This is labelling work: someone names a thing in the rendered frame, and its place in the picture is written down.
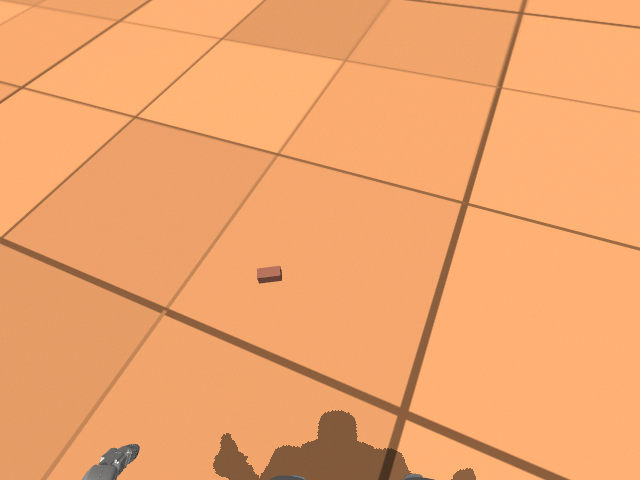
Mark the small box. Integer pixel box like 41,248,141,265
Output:
257,266,282,284

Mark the left robot hand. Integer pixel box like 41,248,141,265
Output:
82,444,140,480

